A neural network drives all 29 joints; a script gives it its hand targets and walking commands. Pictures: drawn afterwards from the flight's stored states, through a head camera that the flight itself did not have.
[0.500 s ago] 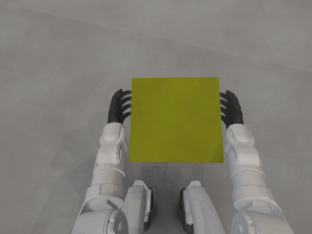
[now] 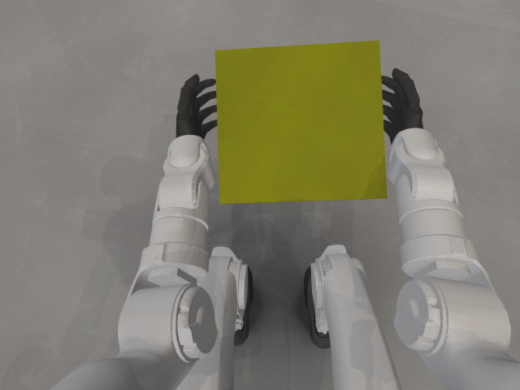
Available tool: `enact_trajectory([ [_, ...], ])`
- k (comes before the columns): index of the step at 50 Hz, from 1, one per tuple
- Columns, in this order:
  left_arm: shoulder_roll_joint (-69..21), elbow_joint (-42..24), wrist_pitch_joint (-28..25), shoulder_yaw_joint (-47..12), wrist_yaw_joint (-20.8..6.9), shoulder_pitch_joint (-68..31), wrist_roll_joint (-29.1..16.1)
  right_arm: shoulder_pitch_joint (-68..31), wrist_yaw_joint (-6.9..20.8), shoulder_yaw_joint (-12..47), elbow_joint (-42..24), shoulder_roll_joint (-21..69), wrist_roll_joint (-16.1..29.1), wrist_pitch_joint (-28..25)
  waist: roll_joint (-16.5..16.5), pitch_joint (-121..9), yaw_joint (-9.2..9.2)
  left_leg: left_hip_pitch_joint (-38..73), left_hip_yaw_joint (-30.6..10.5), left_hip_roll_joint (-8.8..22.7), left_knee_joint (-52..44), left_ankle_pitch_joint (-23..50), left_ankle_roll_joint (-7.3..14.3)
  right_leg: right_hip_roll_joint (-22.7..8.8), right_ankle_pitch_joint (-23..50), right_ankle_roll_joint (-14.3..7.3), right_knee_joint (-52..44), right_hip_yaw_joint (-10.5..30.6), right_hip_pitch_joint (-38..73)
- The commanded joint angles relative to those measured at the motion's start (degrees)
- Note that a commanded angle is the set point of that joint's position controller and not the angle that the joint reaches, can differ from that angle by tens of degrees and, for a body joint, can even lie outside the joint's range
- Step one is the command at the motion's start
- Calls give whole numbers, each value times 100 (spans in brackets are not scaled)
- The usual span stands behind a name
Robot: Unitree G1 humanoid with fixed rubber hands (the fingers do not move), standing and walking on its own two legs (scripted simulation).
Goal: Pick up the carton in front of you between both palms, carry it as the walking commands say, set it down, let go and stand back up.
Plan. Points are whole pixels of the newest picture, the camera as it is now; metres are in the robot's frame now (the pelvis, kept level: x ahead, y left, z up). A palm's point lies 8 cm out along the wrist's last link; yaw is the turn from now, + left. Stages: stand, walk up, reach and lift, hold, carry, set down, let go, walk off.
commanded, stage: set down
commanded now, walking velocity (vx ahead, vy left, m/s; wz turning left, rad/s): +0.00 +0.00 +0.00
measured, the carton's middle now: (294, 141) +0.47 -0.04 -0.17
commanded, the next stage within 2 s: none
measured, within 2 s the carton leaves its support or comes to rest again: rests again in 1.18 s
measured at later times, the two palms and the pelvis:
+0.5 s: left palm (220, 141) +0.50 +0.10 -0.25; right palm (375, 135) +0.50 -0.20 -0.26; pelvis -0.02 -0.01 -0.11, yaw +1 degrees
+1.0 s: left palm (221, 139) +0.52 +0.11 -0.29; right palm (365, 140) +0.51 -0.19 -0.31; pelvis -0.02 -0.01 -0.16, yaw +1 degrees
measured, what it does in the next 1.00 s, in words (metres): lowers itself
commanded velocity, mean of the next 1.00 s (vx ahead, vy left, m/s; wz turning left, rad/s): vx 0.00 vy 0.00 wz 0.00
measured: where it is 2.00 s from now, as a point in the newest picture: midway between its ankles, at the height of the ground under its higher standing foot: (278, 319)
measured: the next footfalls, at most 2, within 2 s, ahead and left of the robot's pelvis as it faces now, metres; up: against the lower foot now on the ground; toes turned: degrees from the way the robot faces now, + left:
none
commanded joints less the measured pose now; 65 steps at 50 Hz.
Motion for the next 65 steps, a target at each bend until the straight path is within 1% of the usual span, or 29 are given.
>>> enact_trajectory([
  [1,-4826,284,29,-2816,-806,-3543,-403,-3593,1031,2631,-109,4839,514,-21,-181,-5753,-125,2844,176,-798,-273,1239,-207,705,1542,196,-553,-102,2763],
  [8,-4592,517,18,-2564,-856,-4161,-420,-4076,1072,2403,175,4598,454,-5,-178,-5389,-192,2163,244,-790,318,1129,-186,648,1481,167,-33,-127,2183],
  [13,-4377,593,-37,-2519,-863,-4542,-508,-4425,1072,2436,270,4380,554,-55,-161,-5361,-218,1840,301,-772,759,1149,-180,600,1557,165,371,-133,1991],
  [16,-4239,584,-60,-2558,-882,-4775,-604,-4663,1084,2563,263,4280,695,-79,-161,-5453,-218,1751,341,-750,1036,1195,-166,567,1639,172,630,-135,1988],
  [21,-4114,514,-76,-2784,-899,-5182,-887,-5094,1095,2891,171,4153,1020,-110,-217,-5672,-222,1742,412,-702,1481,1288,-143,499,1802,186,1053,-150,2113],
  [28,-3956,462,-100,-3020,-985,-5746,-1277,-5658,1149,3248,170,4073,1429,-146,-329,-5618,-190,1553,468,-619,2039,1345,-90,412,1960,153,1532,-96,2228],
  [30,-4149,470,-116,-3081,-1007,-5626,-1438,-5835,1136,3415,-40,4124,1566,-190,-438,-5882,-228,1649,451,-628,2154,1548,-72,402,2182,164,1632,-124,2400],
  [32,-4358,880,-62,-2941,-1061,-5348,-1481,-5947,1122,3509,-162,4108,1614,-225,-603,-5833,-223,1423,449,-649,2235,1650,-66,359,2498,154,1718,-88,2631],
  [34,-4420,1200,-25,-2780,-1157,-5114,-1411,-5850,1148,3456,-82,4183,1558,-209,-779,-5504,-233,981,444,-665,2278,1541,-44,345,2612,159,1764,-57,2680],
  [36,-4347,1246,-20,-2695,-1255,-5122,-1347,-5641,1193,3377,106,4335,1472,-161,-859,-5165,-210,573,459,-663,2354,1397,-31,351,2597,167,1791,-15,2573],
  [38,-4271,1158,-51,-2658,-1313,-5238,-1319,-5423,1220,3276,299,4437,1406,-125,-796,-4916,-178,326,490,-653,2412,1334,-30,364,2589,162,1818,29,2408],
  [41,-4251,1054,-127,-2616,-1306,-5319,-1311,-5367,1227,3175,401,4438,1413,-174,-535,-4784,-120,430,488,-640,2433,1428,-41,392,2476,129,1865,40,2026],
  [43,-4248,1156,-164,-2519,-1276,-5275,-1280,-5525,1229,3132,371,4334,1446,-245,-391,-4648,-93,525,464,-637,2438,1473,-41,397,2342,102,1879,27,1732],
  [45,-4228,1318,-178,-2416,-1253,-5215,-1237,-5689,1237,3086,374,4175,1455,-308,-318,-4451,-88,547,431,-633,2437,1423,-40,389,2139,76,1889,9,1494],
  [47,-4162,1467,-180,-2330,-1241,-5215,-1204,-5806,1245,3014,436,4002,1426,-345,-298,-4224,-131,517,399,-624,2436,1266,-36,377,1855,49,1888,-16,1289],
  [50,-4045,1643,-172,-2229,-1242,-5306,-1181,-5875,1256,2842,611,3749,1326,-363,-255,-3874,-252,441,361,-612,2431,976,-28,351,1429,0,1878,-49,1025],
  [54,-3994,1816,-155,-2179,-1265,-5424,-1196,-5857,1294,2582,848,3462,1191,-379,-53,-3546,-410,411,326,-609,2420,740,-40,320,1069,-74,1899,-61,758],
  [58,-3981,1934,-191,-2117,-1326,-5472,-1235,-5766,1343,2422,1015,3382,1080,-394,-43,-3157,-529,360,243,-627,2427,797,-23,302,1068,-114,1968,-82,531],
  [61,-3889,2045,-228,-2065,-1328,-5426,-1220,-5608,1365,2360,1102,3330,1019,-396,-72,-2991,-548,306,220,-642,2464,919,-16,278,1222,-114,2022,-66,506],
  [65,-3665,2173,-217,-1970,-1335,-5306,-1132,-5337,1419,2172,1283,3159,856,-349,33,-2576,-571,259,190,-654,2428,822,-12,265,1098,-143,2036,-48,297],
])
